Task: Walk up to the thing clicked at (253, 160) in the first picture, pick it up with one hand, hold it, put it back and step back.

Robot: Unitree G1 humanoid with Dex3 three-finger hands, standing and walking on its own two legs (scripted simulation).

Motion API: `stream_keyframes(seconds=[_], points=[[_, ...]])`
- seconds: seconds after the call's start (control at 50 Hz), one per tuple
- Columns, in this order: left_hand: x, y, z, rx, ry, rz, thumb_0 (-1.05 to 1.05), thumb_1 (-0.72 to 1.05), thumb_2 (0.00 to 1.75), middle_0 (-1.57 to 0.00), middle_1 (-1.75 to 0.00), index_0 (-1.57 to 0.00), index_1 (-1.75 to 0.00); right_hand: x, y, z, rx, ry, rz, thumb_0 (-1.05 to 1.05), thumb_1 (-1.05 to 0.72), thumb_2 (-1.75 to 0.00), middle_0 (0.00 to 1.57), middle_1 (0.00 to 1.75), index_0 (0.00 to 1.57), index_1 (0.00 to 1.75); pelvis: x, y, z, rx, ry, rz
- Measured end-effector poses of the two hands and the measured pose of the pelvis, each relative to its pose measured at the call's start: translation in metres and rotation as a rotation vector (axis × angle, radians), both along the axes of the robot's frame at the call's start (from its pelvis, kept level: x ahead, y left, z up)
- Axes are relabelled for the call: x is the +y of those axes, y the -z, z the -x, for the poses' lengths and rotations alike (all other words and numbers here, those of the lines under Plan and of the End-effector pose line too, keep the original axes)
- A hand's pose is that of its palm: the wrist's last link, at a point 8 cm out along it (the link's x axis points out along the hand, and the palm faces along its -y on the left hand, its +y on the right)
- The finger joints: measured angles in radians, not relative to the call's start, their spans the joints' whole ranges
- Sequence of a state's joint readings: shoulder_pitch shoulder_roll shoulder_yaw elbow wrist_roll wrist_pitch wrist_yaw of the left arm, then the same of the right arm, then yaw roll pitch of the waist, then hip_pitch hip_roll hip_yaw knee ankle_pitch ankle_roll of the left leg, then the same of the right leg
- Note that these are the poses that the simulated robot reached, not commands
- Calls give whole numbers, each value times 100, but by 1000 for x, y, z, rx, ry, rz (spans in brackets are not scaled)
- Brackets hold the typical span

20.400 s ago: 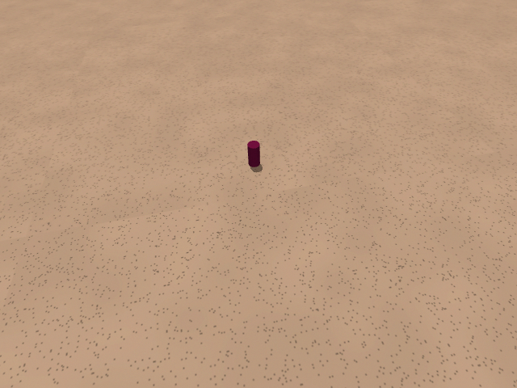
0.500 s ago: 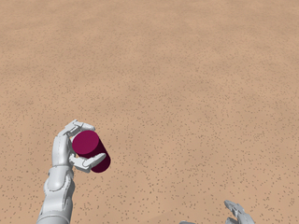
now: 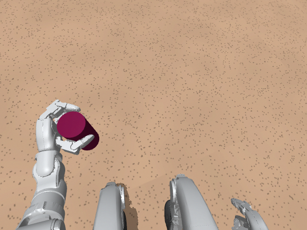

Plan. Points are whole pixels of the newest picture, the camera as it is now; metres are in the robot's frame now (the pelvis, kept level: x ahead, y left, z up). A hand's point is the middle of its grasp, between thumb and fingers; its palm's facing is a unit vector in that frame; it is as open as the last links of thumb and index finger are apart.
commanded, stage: crouch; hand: left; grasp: from the side
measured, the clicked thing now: (80, 132) +0.39 +0.18 -0.07
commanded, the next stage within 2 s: lower in 1.22 s
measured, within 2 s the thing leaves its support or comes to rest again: neither
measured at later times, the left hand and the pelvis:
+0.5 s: hand (90, 139) +0.43 +0.20 -0.25, palm faces +0.12 -0.99 -0.04, open 10.0 cm; pelvis -0.05 +0.00 -0.19, yaw -2 degrees
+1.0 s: hand (93, 142) +0.45 +0.21 -0.35, palm faces +0.09 -1.00 -0.03, open 9.9 cm; pelvis -0.06 +0.01 -0.26, yaw -6 degrees
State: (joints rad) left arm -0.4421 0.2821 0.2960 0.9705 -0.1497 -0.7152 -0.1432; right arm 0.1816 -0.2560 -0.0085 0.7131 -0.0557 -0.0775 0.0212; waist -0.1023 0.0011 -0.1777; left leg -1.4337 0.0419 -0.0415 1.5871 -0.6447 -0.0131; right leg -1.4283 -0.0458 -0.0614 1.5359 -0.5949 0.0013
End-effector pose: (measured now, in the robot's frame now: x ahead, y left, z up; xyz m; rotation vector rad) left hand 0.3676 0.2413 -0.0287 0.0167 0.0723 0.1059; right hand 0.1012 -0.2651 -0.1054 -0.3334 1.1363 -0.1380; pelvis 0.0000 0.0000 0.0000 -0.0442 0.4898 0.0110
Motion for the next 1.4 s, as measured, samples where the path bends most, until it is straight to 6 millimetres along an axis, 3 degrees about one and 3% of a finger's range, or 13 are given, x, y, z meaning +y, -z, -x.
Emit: stream_keyframes(seconds=[0.14,0.32,0.46,0.58,0.74,0.92,1.18,1.4], points=[[2,68,-8,13,1,-8,-5,-46,103,-73,-111,-80,-115,9,65,14,64,-12,-23,1,-92,-91,20,30,20,30,2,55,13,73,6,6],[5,150,-25,17,-13,-6,-5,-47,104,-72,-112,-79,-116,10,133,42,131,-28,-17,1,-93,-92,20,30,20,30,4,125,31,109,12,17],[7,206,-35,23,-16,-14,-5,-49,107,-72,-113,-79,-118,4,177,73,201,-22,3,1,-93,-92,20,30,20,30,4,175,43,102,16,26],[11,242,-42,34,-18,-16,-5,-49,107,-73,-113,-79,-117,0,203,97,261,-14,25,1,-94,-92,20,30,20,30,4,206,49,81,21,36],[14,275,-52,34,-5,-9,-5,-49,107,-74,-111,-80,-116,-2,221,116,313,-26,53,1,-94,-92,20,30,20,30,6,234,53,51,32,62],[16,308,-57,44,11,-10,-5,-49,107,-74,-111,-81,-115,-2,229,122,352,-69,86,0,-93,-91,21,30,20,30,10,254,55,17,45,91],[15,343,-64,46,23,-6,-5,-48,106,-73,-111,-80,-116,-1,231,120,403,-133,128,0,-92,-91,21,30,20,30,14,267,54,-13,63,129],[18,359,-67,49,30,-13,-5,-48,106,-73,-111,-80,-116,1,227,115,426,-183,157,0,-93,-91,21,30,20,30,16,270,53,-32,69,155]])
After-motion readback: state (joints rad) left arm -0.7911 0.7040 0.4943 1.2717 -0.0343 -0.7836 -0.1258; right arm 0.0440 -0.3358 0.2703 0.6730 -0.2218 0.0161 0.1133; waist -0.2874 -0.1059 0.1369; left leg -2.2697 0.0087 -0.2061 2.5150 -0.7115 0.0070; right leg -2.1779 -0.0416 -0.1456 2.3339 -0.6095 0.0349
